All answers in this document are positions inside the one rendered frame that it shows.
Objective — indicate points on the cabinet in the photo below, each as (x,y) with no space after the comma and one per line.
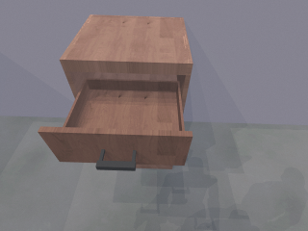
(130,47)

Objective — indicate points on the handle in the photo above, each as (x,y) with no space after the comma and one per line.
(116,165)

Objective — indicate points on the drawer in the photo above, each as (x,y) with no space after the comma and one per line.
(122,115)

